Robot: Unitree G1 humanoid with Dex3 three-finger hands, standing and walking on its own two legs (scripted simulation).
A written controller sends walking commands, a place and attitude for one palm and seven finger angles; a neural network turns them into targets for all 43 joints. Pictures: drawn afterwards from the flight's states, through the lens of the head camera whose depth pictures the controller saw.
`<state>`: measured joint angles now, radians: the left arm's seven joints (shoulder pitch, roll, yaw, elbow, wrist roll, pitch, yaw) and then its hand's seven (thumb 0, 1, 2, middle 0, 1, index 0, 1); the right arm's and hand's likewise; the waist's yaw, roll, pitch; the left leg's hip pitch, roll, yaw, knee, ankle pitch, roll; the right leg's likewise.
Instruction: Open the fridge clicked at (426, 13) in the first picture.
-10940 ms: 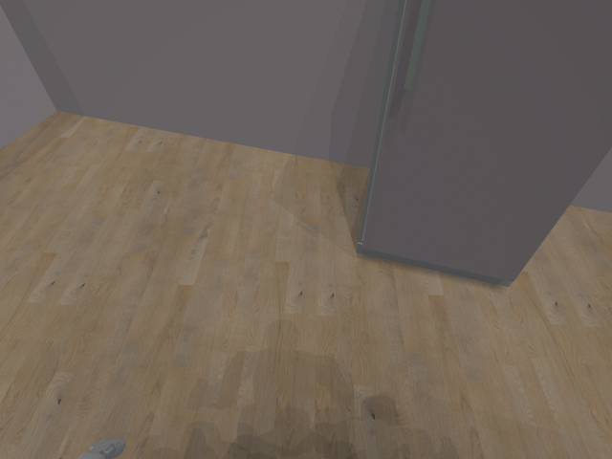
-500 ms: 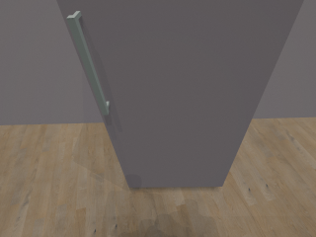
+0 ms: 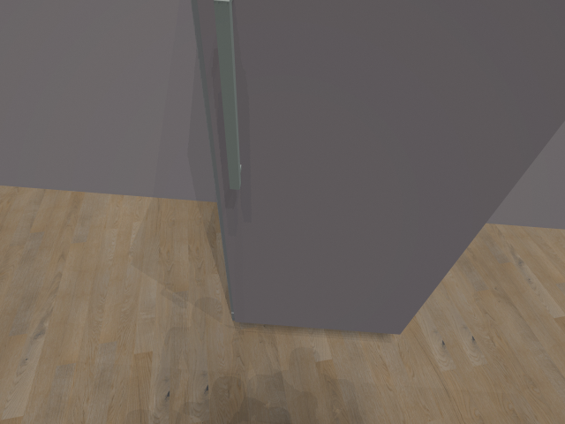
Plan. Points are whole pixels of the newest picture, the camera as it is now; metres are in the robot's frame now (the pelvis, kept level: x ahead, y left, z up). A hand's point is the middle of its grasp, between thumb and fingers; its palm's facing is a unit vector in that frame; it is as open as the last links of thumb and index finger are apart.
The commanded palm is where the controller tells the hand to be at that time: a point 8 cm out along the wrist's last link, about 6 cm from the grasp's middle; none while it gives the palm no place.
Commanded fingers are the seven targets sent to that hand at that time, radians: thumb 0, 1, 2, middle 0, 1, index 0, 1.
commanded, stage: come to a stop and stand still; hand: left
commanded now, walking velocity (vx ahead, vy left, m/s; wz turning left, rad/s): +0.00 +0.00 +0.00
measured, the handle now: (232, 106) +0.52 +0.14 +0.18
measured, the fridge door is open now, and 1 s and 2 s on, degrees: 0 0 0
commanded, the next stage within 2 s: look again from close up in 0.28 s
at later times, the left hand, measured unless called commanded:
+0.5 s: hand out of the picture +0.02 +0.18 -0.18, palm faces -0.01 -0.98 -0.22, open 7.4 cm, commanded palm none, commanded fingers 0.00 0.90 0.90 -0.20 -0.30 -0.20 -0.30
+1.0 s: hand out of the picture +0.01 +0.14 -0.17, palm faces +0.00 -0.98 -0.22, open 7.4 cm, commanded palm none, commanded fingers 0.00 0.90 0.90 -0.20 -0.30 -0.20 -0.30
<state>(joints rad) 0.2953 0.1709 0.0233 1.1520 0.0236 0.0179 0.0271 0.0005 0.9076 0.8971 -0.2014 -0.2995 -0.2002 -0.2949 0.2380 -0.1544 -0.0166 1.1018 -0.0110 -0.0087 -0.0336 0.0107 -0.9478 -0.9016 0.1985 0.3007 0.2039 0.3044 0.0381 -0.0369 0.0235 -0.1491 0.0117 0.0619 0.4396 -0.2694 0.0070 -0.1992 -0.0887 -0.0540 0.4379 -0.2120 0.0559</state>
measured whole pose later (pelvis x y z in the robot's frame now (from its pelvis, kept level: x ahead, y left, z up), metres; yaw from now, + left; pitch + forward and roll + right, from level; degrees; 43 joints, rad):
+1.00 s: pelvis +0.00 -0.03 +0.00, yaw -1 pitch -2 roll +1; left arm 0.27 0.14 -0.01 1.11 0.02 -0.01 0.02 0.00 0.91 0.90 -0.20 -0.30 -0.20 -0.30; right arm 0.29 -0.17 0.01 1.09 -0.02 -0.02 -0.02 0.01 -0.91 -0.90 0.20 0.30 0.20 0.30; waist 0.00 0.04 0.04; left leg -0.14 0.06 0.06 0.46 -0.28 -0.04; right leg -0.23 -0.05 -0.05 0.52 -0.26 0.00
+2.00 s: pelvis -0.04 -0.02 -0.07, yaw +3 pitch +5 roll -2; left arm 0.51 0.21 0.15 -0.13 -0.24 -0.40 -0.18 0.01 0.44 0.70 -0.23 -0.59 -0.23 -0.59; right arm 0.18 -0.26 0.01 0.50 0.01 -0.29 -0.02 0.01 -0.90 -0.90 0.20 0.30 0.20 0.30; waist 0.07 0.00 -0.05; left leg -0.63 0.06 -0.03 1.04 -0.49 -0.02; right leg -0.63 -0.08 -0.11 0.98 -0.42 0.01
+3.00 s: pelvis -0.01 -0.03 -0.01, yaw +2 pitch -4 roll -1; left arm -0.12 0.44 0.47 0.11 -0.33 0.13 -0.42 -0.02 -0.50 0.30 -0.31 -1.20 -0.30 -1.19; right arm 0.22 -0.25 0.11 0.63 0.05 -0.27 -0.11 0.02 -0.90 -0.90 0.20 0.30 0.21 0.31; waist 0.07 0.05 -0.01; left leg -0.17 0.06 0.01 0.56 -0.32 -0.03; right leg -0.19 -0.05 -0.10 0.53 -0.26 0.01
